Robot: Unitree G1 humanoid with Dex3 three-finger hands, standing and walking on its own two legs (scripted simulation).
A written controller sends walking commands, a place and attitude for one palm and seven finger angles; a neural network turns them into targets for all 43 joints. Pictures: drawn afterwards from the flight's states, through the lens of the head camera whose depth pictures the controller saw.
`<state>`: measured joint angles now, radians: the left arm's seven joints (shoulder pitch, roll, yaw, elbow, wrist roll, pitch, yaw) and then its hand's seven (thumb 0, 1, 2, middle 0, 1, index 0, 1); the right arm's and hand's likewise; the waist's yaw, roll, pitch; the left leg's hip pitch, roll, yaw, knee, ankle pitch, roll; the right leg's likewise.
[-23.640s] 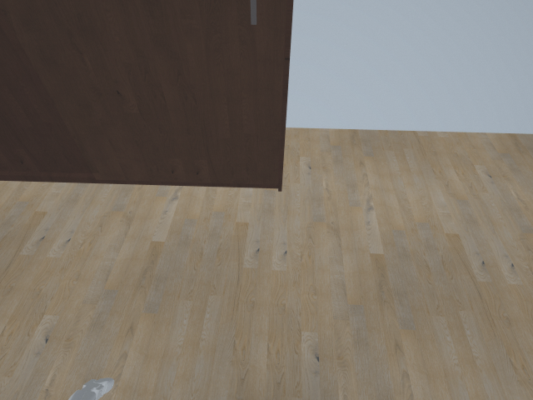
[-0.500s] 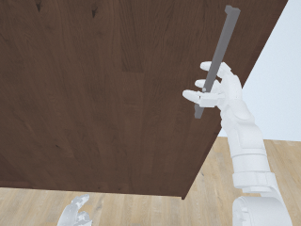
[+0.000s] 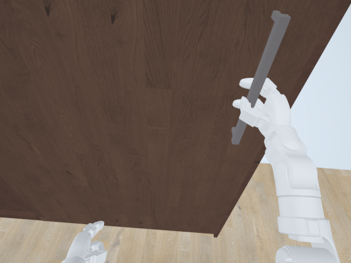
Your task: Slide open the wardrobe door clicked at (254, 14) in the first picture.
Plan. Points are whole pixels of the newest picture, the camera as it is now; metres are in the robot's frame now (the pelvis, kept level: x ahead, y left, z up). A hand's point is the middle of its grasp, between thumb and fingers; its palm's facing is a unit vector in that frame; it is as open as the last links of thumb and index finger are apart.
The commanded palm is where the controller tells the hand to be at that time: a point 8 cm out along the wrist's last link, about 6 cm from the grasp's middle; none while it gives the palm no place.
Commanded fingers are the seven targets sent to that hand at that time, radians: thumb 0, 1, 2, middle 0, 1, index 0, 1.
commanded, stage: grip the handle and tug to test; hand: right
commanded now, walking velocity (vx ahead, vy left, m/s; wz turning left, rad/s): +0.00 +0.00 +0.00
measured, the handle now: (252, 89) +0.45 -0.12 +0.22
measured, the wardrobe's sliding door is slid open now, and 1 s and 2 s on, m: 0.00 0.00 0.05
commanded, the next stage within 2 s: tug the door sideways, standing still in 0.56 s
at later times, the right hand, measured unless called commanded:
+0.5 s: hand (243, 112) +0.38 -0.10 +0.20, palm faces -0.04 +1.00 -0.01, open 6.0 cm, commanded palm +0.32 -0.15 +0.20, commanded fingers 0.00 -0.90 -0.90 0.45 1.40 0.45 1.40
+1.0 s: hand (241, 108) +0.40 -0.09 +0.20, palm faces +0.02 +1.00 -0.03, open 5.4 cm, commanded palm +0.37 -0.11 +0.20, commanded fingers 0.00 -0.90 -0.90 0.45 1.40 0.45 1.40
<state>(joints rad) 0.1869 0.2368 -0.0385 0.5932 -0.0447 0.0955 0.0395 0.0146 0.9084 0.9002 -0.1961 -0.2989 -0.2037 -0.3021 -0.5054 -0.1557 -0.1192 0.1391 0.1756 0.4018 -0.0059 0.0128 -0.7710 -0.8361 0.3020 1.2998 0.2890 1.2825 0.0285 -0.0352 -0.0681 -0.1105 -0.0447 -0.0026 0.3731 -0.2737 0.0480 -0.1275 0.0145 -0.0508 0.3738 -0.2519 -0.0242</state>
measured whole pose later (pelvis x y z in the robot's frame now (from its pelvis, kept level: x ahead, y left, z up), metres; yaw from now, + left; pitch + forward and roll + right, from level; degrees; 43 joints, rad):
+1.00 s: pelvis +0.04 +0.01 +0.00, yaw -3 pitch +2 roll -1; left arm 0.12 0.24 -0.03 0.63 -0.03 0.07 0.04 0.01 0.91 0.90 -0.19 -0.30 -0.20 -0.30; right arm -0.45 -0.09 -0.02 -0.05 0.15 0.48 -0.05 0.01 -0.77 -0.85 0.42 1.39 0.36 1.38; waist -0.05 -0.05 -0.07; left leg -0.11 -0.02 0.08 0.44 -0.30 0.04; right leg -0.14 0.04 0.05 0.43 -0.26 -0.02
